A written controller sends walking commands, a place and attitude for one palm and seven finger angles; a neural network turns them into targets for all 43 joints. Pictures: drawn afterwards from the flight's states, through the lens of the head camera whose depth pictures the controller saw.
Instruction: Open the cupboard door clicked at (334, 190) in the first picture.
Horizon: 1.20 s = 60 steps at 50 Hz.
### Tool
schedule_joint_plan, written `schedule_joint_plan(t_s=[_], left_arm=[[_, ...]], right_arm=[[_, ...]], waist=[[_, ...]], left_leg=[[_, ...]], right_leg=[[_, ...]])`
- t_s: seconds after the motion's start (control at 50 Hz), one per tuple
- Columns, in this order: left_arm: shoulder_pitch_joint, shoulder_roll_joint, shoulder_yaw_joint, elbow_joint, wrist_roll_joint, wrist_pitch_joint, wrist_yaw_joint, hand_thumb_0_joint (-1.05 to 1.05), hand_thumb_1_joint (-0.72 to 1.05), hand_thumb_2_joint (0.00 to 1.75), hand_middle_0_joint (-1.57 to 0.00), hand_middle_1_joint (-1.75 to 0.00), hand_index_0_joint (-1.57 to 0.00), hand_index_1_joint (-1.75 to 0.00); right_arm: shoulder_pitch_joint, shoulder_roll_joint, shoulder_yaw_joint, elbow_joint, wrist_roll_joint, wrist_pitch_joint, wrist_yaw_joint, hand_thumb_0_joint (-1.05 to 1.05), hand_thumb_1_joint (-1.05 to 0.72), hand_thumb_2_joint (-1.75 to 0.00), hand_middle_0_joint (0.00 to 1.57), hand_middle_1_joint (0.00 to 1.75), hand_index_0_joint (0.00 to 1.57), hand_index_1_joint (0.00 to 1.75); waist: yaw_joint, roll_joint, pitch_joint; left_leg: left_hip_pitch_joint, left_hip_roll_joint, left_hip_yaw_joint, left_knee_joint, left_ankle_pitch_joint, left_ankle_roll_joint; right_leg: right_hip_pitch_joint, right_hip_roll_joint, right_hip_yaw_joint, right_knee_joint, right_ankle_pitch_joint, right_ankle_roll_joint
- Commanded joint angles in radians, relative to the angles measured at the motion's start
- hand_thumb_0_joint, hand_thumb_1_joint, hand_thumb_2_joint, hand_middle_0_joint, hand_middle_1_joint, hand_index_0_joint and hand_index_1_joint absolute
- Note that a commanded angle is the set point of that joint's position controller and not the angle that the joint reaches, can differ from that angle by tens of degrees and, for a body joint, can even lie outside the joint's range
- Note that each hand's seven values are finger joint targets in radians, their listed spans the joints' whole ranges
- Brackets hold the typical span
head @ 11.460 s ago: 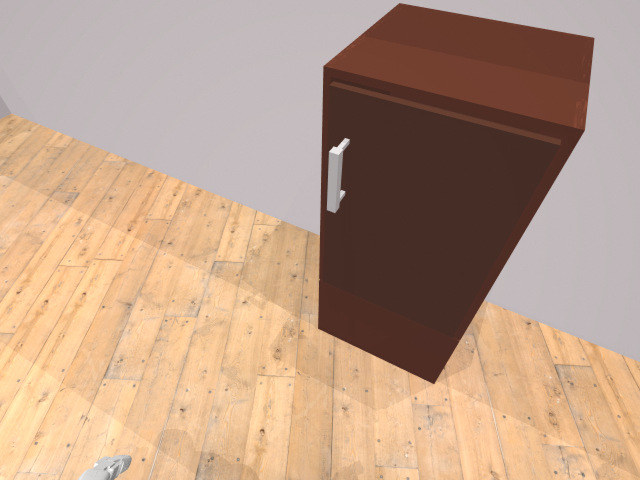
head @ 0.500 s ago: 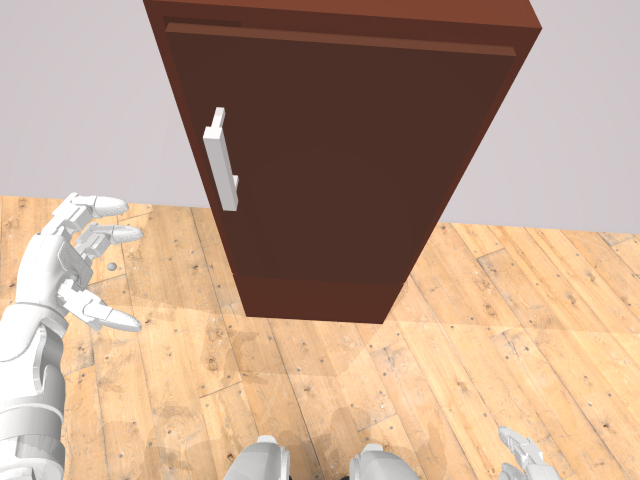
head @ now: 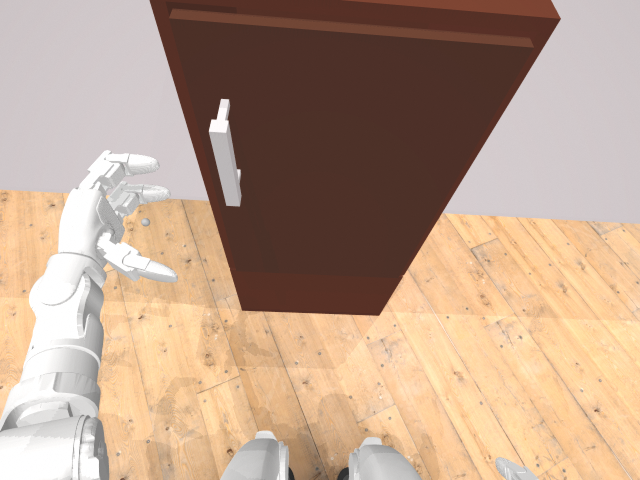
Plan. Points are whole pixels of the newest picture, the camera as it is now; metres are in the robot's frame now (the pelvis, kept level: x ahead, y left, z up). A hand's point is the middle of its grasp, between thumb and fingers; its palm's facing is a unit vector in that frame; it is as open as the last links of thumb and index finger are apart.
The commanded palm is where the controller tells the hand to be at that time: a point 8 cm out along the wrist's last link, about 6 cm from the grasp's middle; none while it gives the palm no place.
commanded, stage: move the hooked fingers beside the handle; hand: left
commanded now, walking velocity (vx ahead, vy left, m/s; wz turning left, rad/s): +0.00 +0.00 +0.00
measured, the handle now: (229, 156) +0.52 +0.14 +0.05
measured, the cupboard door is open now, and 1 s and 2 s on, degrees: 0 0 0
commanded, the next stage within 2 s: slide the fingers in behind the handle in 1.28 s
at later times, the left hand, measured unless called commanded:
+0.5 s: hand (184, 183) +0.47 +0.19 +0.05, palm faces +0.02 -1.00 -0.01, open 14.0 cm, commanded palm +0.45 +0.24 +0.05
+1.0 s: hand (181, 184) +0.47 +0.19 +0.04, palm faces -0.01 -1.00 +0.00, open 14.0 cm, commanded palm +0.45 +0.24 +0.05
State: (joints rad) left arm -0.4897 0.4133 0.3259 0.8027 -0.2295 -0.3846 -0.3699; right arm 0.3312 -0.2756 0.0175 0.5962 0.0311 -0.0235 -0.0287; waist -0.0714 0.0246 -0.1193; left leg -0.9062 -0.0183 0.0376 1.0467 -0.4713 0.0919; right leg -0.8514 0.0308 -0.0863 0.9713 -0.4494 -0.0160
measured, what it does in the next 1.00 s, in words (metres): stands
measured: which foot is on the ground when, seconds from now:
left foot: down 0.00-1.00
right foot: down 0.00-1.00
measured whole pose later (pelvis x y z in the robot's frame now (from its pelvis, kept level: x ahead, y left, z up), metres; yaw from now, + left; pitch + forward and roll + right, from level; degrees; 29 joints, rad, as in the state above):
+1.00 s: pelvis +0.00 -0.02 -0.01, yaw -1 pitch +22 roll -4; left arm -0.72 0.47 0.38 1.06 -0.17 -0.44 -0.33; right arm 0.34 -0.27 0.03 0.61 0.02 0.08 -0.01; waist -0.12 0.02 -0.13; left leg -0.98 0.01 0.03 1.09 -0.49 0.07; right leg -0.93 0.06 -0.09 1.01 -0.47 -0.04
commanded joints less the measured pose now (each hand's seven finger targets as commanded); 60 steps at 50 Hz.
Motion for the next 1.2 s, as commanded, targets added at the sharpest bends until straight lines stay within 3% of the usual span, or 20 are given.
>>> schedule_joint_plan(t_s=[0.0,0.08,0.14,0.3,0.4,0.44,0.46,0.52,0.6,0.72,0.76,0.82,0.88,0.9,0.94,0.96,1.02,1.08,1.16,1.18], left_arm=[[-0.418,0.235,0.053,-0.145,-0.003,-0.082,0.032,0.00,-0.50,0.30,-0.30,-1.20,-0.30,-1.20],[-0.482,0.239,0.042,-0.113,0.026,-0.090,0.063,0.00,-0.50,0.30,-0.30,-1.20,-0.30,-1.20],[-0.517,0.228,0.029,-0.087,0.042,-0.107,0.079,0.00,-0.50,0.30,-0.30,-1.20,-0.30,-1.20],[-0.632,0.230,0.030,0.067,0.060,-0.129,0.093,0.00,-0.50,0.30,-0.30,-1.20,-0.30,-1.20],[-0.668,0.315,0.089,0.083,0.073,-0.142,0.103,0.00,-0.50,0.30,-0.30,-1.20,-0.30,-1.20],[-0.690,0.330,0.098,0.098,0.078,-0.144,0.103,0.00,-0.50,0.30,-0.30,-1.20,-0.30,-1.20],[-0.714,0.331,0.091,0.114,0.079,-0.140,0.102,0.00,-0.50,0.30,-0.30,-1.20,-0.30,-1.20],[-0.656,0.424,0.162,0.117,0.079,-0.134,0.091,0.00,-0.50,0.30,-0.30,-1.20,-0.30,-1.20],[-0.615,0.397,0.133,0.085,0.072,-0.125,0.051,0.00,-0.50,0.30,-0.30,-1.20,-0.30,-1.20],[-0.617,0.342,0.098,0.074,0.032,-0.108,0.012,0.00,-0.50,0.30,-0.30,-1.20,-0.30,-1.20],[-0.622,0.365,0.114,0.061,0.034,-0.112,0.012,0.00,-0.50,0.30,-0.30,-1.20,-0.30,-1.20],[-0.647,0.291,0.052,0.022,0.034,-0.126,0.017,0.00,-0.50,0.30,-0.30,-1.20,-0.30,-1.20],[-0.618,0.330,0.090,0.023,0.039,-0.129,0.034,0.00,-0.50,0.30,-0.30,-1.20,-0.30,-1.20],[-0.602,0.298,0.070,0.033,0.038,-0.122,0.037,0.00,-0.50,0.30,-0.30,-1.20,-0.30,-1.20],[-0.623,0.301,0.070,0.056,0.044,-0.114,0.043,0.00,-0.50,0.30,-0.30,-1.20,-0.30,-1.20],[-0.610,0.343,0.107,0.073,0.046,-0.108,0.051,0.00,-0.50,0.30,-0.30,-1.20,-0.30,-1.20],[-0.580,0.359,0.120,0.041,0.053,-0.111,0.060,0.00,-0.50,0.30,-0.30,-1.20,-0.30,-1.20],[-0.594,0.316,0.087,0.022,0.060,-0.123,0.067,0.00,-0.50,0.30,-0.30,-1.20,-0.30,-1.20],[-0.595,0.325,0.097,0.028,0.048,-0.129,0.059,0.00,-0.50,0.30,-0.30,-1.20,-0.30,-1.20],[-0.591,0.291,0.072,0.027,0.043,-0.126,0.053,0.00,-0.50,0.30,-0.30,-1.20,-0.30,-1.20]], right_arm=[[0.097,-0.183,-0.067,-0.060,0.000,-0.014,-0.008,0.00,-0.90,-0.90,0.20,0.30,0.20,0.30],[0.099,-0.179,-0.058,-0.059,-0.007,0.001,-0.005,0.00,-0.90,-0.90,0.20,0.30,0.20,0.30],[0.112,-0.180,-0.059,-0.052,-0.011,0.013,0.002,0.00,-0.90,-0.90,0.20,0.30,0.20,0.30],[0.130,-0.183,-0.056,-0.031,-0.017,0.038,0.008,0.00,-0.90,-0.90,0.20,0.30,0.20,0.30],[0.145,-0.184,-0.050,-0.035,-0.023,0.052,0.008,0.00,-0.90,-0.90,0.20,0.30,0.20,0.30],[0.156,-0.182,-0.046,-0.033,-0.024,0.057,0.008,0.00,-0.90,-0.90,0.20,0.30,0.20,0.30],[0.157,-0.182,-0.043,-0.032,-0.023,0.059,0.007,0.00,-0.90,-0.90,0.20,0.30,0.20,0.30],[0.167,-0.187,-0.043,-0.050,-0.023,0.065,0.001,0.00,-0.90,-0.90,0.20,0.30,0.20,0.30],[0.164,-0.175,-0.039,-0.064,-0.017,0.078,0.006,0.00,-0.90,-0.90,0.20,0.30,0.20,0.30],[0.169,-0.173,-0.044,-0.057,-0.007,0.085,0.001,0.00,-0.90,-0.90,0.20,0.30,0.20,0.30],[0.172,-0.179,-0.049,-0.048,-0.008,0.085,-0.001,0.00,-0.90,-0.90,0.20,0.30,0.20,0.30],[0.167,-0.171,-0.050,-0.044,-0.010,0.081,0.003,0.00,-0.90,-0.90,0.20,0.30,0.20,0.30],[0.169,-0.177,-0.055,-0.035,-0.012,0.084,0.006,0.00,-0.90,-0.90,0.20,0.30,0.20,0.30],[0.163,-0.173,-0.053,-0.042,-0.010,0.084,0.008,0.00,-0.90,-0.90,0.20,0.30,0.20,0.30],[0.166,-0.174,-0.050,-0.036,-0.011,0.085,0.008,0.00,-0.90,-0.90,0.20,0.30,0.20,0.30],[0.166,-0.179,-0.052,-0.036,-0.012,0.087,0.007,0.00,-0.90,-0.90,0.20,0.30,0.20,0.30],[0.160,-0.176,-0.049,-0.061,-0.012,0.088,0.007,0.00,-0.90,-0.90,0.20,0.30,0.20,0.30],[0.148,-0.165,-0.048,-0.065,-0.013,0.089,0.013,0.00,-0.90,-0.90,0.20,0.30,0.20,0.30],[0.150,-0.174,-0.050,-0.060,-0.011,0.090,0.010,0.00,-0.90,-0.90,0.20,0.30,0.20,0.30],[0.144,-0.169,-0.050,-0.062,-0.009,0.088,0.012,0.00,-0.90,-0.90,0.20,0.30,0.20,0.30]], waist=[[-0.032,0.068,-0.389],[-0.027,0.145,-0.407],[-0.037,0.117,-0.427],[-0.065,0.079,-0.409],[-0.062,0.083,-0.450],[-0.068,0.083,-0.464],[-0.086,0.068,-0.452],[-0.058,0.046,-0.478],[-0.048,0.112,-0.492],[-0.075,0.072,-0.443],[-0.067,0.101,-0.448],[-0.084,0.132,-0.461],[-0.064,0.133,-0.482],[-0.067,0.113,-0.478],[-0.073,0.104,-0.463],[-0.064,0.089,-0.451],[-0.045,0.102,-0.476],[-0.051,0.118,-0.477],[-0.057,0.090,-0.472],[-0.058,0.104,-0.475]], left_leg=[[0.445,0.069,-0.185,-0.147,0.422,-0.113],[0.462,0.066,-0.189,-0.148,0.429,-0.122],[0.480,0.073,-0.197,-0.133,0.482,-0.123],[0.375,0.058,-0.175,-0.113,0.338,-0.092],[0.325,0.048,-0.145,-0.088,0.343,-0.074],[0.302,0.045,-0.136,-0.074,0.354,-0.067],[0.277,0.045,-0.132,-0.069,0.335,-0.062],[0.219,0.037,-0.108,-0.064,0.341,-0.050],[0.243,0.038,-0.092,-0.068,0.376,-0.052],[0.234,0.040,-0.090,-0.067,0.364,-0.043],[0.258,0.043,-0.095,-0.070,0.371,-0.049],[0.329,0.046,-0.105,-0.063,0.417,-0.051],[0.354,0.050,-0.115,-0.066,0.451,-0.061],[0.345,0.048,-0.114,-0.069,0.451,-0.060],[0.333,0.049,-0.115,-0.062,0.460,-0.059],[0.310,0.048,-0.114,-0.063,0.444,-0.059],[0.307,0.042,-0.106,-0.066,0.470,-0.058],[0.339,0.047,-0.110,-0.067,0.481,-0.064],[0.341,0.051,-0.116,-0.072,0.468,-0.067],[0.344,0.048,-0.113,-0.072,0.467,-0.065]], right_leg=[[-0.009,0.009,0.028,-0.070,0.182,-0.019],[-0.033,0.005,0.028,-0.059,0.174,-0.023],[-0.045,0.010,0.027,-0.053,0.190,-0.022],[-0.049,0.011,0.040,-0.048,0.159,-0.019],[0.009,0.013,0.059,-0.045,0.200,-0.017],[0.027,0.016,0.066,-0.041,0.223,-0.014],[0.027,0.015,0.069,-0.043,0.221,-0.010],[0.129,0.015,0.088,-0.046,0.277,-0.010],[0.147,0.017,0.094,-0.053,0.319,-0.009],[0.136,0.022,0.094,-0.069,0.329,-0.007],[0.116,0.020,0.091,-0.067,0.317,-0.007],[0.063,0.024,0.082,-0.063,0.318,-0.011],[0.068,0.024,0.074,-0.056,0.325,-0.012],[0.075,0.024,0.073,-0.058,0.328,-0.010],[0.064,0.024,0.070,-0.051,0.337,-0.010],[0.076,0.023,0.071,-0.050,0.332,-0.009],[0.117,0.021,0.077,-0.044,0.363,-0.012],[0.092,0.023,0.072,-0.046,0.352,-0.010],[0.088,0.026,0.068,-0.048,0.338,-0.010],[0.089,0.025,0.070,-0.051,0.339,-0.010]])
